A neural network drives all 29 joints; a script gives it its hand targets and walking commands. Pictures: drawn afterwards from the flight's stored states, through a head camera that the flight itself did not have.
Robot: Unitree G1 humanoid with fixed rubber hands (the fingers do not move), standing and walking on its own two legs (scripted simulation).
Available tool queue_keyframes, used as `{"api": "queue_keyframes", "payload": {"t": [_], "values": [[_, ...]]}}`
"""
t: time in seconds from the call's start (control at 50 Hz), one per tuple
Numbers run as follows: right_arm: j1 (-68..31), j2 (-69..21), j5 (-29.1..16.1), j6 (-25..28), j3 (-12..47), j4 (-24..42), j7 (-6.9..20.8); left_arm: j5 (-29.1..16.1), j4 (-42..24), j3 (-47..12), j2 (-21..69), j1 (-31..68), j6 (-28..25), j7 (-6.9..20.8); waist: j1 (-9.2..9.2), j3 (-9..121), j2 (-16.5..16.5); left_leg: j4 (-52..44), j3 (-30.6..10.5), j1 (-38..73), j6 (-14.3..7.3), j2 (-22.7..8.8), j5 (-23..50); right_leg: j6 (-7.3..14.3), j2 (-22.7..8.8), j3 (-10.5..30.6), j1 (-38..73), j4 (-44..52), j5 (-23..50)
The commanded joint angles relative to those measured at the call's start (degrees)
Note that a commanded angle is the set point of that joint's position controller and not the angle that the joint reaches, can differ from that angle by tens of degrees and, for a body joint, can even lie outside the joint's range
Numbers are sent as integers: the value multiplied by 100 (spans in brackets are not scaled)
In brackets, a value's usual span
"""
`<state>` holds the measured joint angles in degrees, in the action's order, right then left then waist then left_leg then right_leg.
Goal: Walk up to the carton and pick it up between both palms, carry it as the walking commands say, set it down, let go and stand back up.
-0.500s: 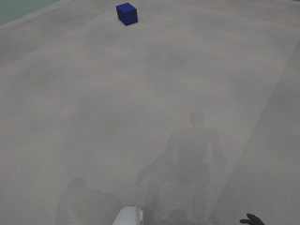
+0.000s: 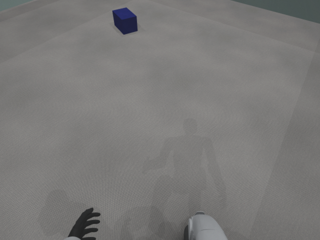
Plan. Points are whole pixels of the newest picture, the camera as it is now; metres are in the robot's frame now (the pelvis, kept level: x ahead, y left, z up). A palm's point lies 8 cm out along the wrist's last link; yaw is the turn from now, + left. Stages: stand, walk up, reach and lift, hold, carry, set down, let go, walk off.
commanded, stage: walk up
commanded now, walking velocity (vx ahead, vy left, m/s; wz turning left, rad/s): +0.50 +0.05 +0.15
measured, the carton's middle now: (125, 20) +2.64 +0.26 -0.69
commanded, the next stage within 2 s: none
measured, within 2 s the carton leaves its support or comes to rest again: neither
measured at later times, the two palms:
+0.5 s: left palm (75, 237) +0.16 +0.23 -0.11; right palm (229, 155) +0.38 -0.25 -0.14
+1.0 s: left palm (82, 112) +0.61 +0.30 -0.13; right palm (213, 145) +0.41 -0.19 -0.11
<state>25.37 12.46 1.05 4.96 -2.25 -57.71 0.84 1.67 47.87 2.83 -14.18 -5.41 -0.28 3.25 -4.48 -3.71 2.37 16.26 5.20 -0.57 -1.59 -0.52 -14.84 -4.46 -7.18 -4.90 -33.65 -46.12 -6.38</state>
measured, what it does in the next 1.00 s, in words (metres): walks ahead: right foot, then left foot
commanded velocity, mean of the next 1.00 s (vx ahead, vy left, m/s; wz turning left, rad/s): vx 0.50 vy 0.05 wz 0.03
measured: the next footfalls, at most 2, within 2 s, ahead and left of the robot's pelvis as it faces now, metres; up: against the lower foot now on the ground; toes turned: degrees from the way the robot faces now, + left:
right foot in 0.16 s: +0.25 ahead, -0.15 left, +0.00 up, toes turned -7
left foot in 0.66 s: +0.47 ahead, +0.17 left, +0.00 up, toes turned +10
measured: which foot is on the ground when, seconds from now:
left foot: down 0.00-0.16, up 0.18-0.64, down 0.66-1.00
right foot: up 0.00-0.14, down 0.16-0.66, up 0.68-1.00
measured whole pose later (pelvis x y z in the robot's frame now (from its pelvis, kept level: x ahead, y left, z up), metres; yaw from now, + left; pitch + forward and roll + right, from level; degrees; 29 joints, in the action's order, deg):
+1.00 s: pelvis +0.47 +0.06 +0.00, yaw +1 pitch -2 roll -1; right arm 25.4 11.5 1.4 5.3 -2.8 -59.5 0.2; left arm 1.4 51.8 3.1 -14.0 -6.6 0.4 3.2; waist -4.0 -3.1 3.2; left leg 16.4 8.6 -2.1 -0.6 -3.1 -12.8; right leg -4.0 -7.6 -3.9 -34.7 -49.7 -3.7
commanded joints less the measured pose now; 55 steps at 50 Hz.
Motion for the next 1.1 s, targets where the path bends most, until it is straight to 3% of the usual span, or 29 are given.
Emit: {"api": "queue_keyframes", "payload": {"t": [0.0, 0.08, 0.12, 0.14, 0.16, 0.18, 0.2, 0.24, 0.26, 0.3, 0.36, 0.44, 0.5, 0.56, 0.58, 0.6, 0.62, 0.64, 0.66, 0.68, 0.7, 0.72, 0.74, 0.76, 0.78, 0.84, 1.0, 1.04, 1.08], "values": [[53, 818, -3, 55, -186, 195, -40, -48, -455, 46, -204, 599, -78, -1, 54, -311, -1085, -746, -688, -310, -613, -1300, 1755, 34, 48, -86, 276, 624, 99], [266, 884, -16, -17, -204, -12, -99, -42, -385, 83, -224, 512, -142, -81, 103, -259, -929, -199, -669, -186, -570, -1410, 2624, 252, 243, -210, 856, 1200, -319], [267, 917, -48, -52, -156, -92, -112, -1, -63, 140, -354, -331, -221, -164, 435, 277, -621, 992, -336, -464, -457, -1165, 3367, 481, 443, -481, 2171, 1806, -240], [158, 831, -11, -46, -103, -18, -103, 48, 303, 250, -619, -1267, -291, -235, 782, 828, -336, 2216, -202, -1128, -333, -949, 3111, 740, 319, -295, 3351, 1732, -265], [286, 551, -15, -20, 5, 83, -89, 175, 529, 441, -1230, -2181, -348, -320, 1149, 1399, 798, 4095, -14, -2578, -82, -313, 990, 979, -1108, 1645, 4383, 2114, -509], [557, 443, -70, -93, 45, 134, -114, 201, 600, 466, -1722, -2802, -310, -371, 1088, 1917, 939, 5549, -580, -3714, 79, 227, -1584, 1319, -2601, 4235, 4952, 2762, -151], [317, 642, -18, -136, -50, 74, -116, 89, 595, 354, -1534, -2412, -273, -377, 855, 1698, 8, 5978, -1138, -3592, 94, -229, -1370, 1256, -2345, 3847, 4306, 2749, -358], [-156, 439, 38, -171, -70, 122, -17, -32, 429, 214, -867, -1348, -345, -382, 542, 650, 195, 5685, -934, -3485, 160, -592, -406, 1097, -1596, 2304, 3070, 3028, -56], [-187, 354, 56, -229, -85, 131, 47, -56, 408, 183, -624, -1126, -388, -375, 417, 345, 404, 5498, -835, -3288, 211, -691, -127, 972, -1292, 1734, 2626, 3087, 170], [-202, 254, 119, -365, -73, 131, 145, -84, 491, 116, -461, -1267, -491, -335, 338, 203, 612, 5283, -605, -3043, 269, -653, 210, 846, -1066, 1099, 2279, 3157, 823], [-815, 237, 139, -489, -62, 346, 236, -79, 656, 127, -534, -1791, -539, -346, 470, 23, 658, 4718, -412, -3259, 349, -645, 470, 831, -1068, 786, 2290, 3195, 1306], [-1799, 161, 68, -501, 55, 705, 365, -55, 699, 174, -618, -2091, -480, -390, 610, -322, 770, 3156, -199, -3130, 440, -585, 903, 758, -986, 470, 2283, 3543, 780], [-2377, 125, 29, -458, 128, 921, 428, -45, 729, 216, -742, -2283, -432, -415, 663, -446, 791, 2046, 21, -2741, 408, -530, 1014, 780, -1056, 321, 2412, 3692, 811], [-2579, 261, -6, -392, 84, 1037, 391, -54, 698, 290, -884, -2317, -392, -409, 604, -320, 961, 1502, 115, -2281, 323, -483, 746, 821, -1161, 220, 2608, 3577, 662], [-2320, 342, 22, -319, 39, 946, 334, -91, 633, 281, -856, -2144, -369, -363, 502, -112, 1158, 1396, 248, -1794, 270, -435, 572, 843, -967, 30, 2497, 3418, 167], [-1837, 488, 81, -252, -34, 740, 271, -139, 609, 256, -831, -2108, -346, -338, 336, 184, 846, 1199, 394, -1055, 227, -393, 571, 819, -737, -124, 2332, 2815, -43], [-1163, 746, 149, -163, -159, 456, 194, -124, 585, 168, -661, -2289, -326, -314, 148, 659, 34, 1114, 445, -108, 85, -301, 389, 750, -447, -302, 2054, 1641, 92], [-211, 1165, 241, -69, -299, 188, 123, -82, 519, 91, -414, -2460, -323, -306, -148, 1265, -1016, 897, -664, 1048, -178, -998, -313, 574, -133, -397, 1105, -151, -596], [319, 1831, 190, -69, -526, 133, 27, -93, 242, -19, -72, -2444, -383, -303, -250, 1587, -2625, -225, -3282, 1681, -634, -2596, -1286, 417, 489, -196, -440, -1769, -2597], [188, 1756, 88, -121, -488, 182, 15, -54, 246, 67, -280, -1974, -367, -314, -119, 1406, -1933, -578, -3590, 1305, -832, -2772, -1958, 479, 137, 330, -843, -2603, -2604], [-262, 1437, 76, -95, -371, 289, 22, -57, 345, 63, -239, -1733, -343, -292, 88, 986, -1059, -595, -3226, 806, -728, -2651, -1576, 504, -97, 534, -984, -2715, -1942], [-531, 1143, 76, -58, -306, 350, 8, -99, 466, 102, -246, -1750, -317, -262, 268, 635, -302, -486, -2675, 278, -593, -2437, -433, 456, -297, 656, -723, -2615, -1328], [-820, 885, 53, -9, -237, 380, -2, -104, 561, 94, -209, -1917, -272, -220, 402, 492, -317, -399, -1985, -144, -450, -2092, 402, 395, -385, 675, -348, -2358, -942], [-998, 760, 26, 42, -192, 372, 9, -58, 633, 86, -203, -2001, -210, -185, 466, 406, -661, -380, -1517, -440, -356, -1873, 843, 314, -371, 610, -72, -2143, -818], [-921, 712, -7, 86, -160, 326, 23, -6, 616, 107, -184, -1900, -148, -151, 475, 311, -909, -412, -1330, -661, -345, -1740, 1056, 231, -292, 525, 89, -2020, -722], [-732, 641, 16, 118, -128, 239, -16, -2, 445, 68, -100, -1227, -4, -75, 456, -17, -1101, -673, -948, -825, -361, -1706, 852, 120, -243, 367, -118, -1520, -237], [86, 675, 48, 95, -233, 74, -96, -62, 12, 14, -71, 388, 24, 55, 107, -479, -1012, -1003, -514, -225, -413, -1682, 1024, 31, -92, 128, -340, 340, 555], [98, 693, 32, 91, -246, 54, -98, -60, -83, 19, -79, 610, -24, 54, 79, -497, -1226, -1001, -274, -243, -406, -1602, 1108, 77, -31, 47, 19, 789, 485], [128, 694, 1, 13, -235, -72, -90, -7, -80, 28, -67, 531, -89, -2, 101, -382, -1572, -781, -7, -591, -437, -1291, 1019, 145, 132, -199, 782, 1013, 89]]}}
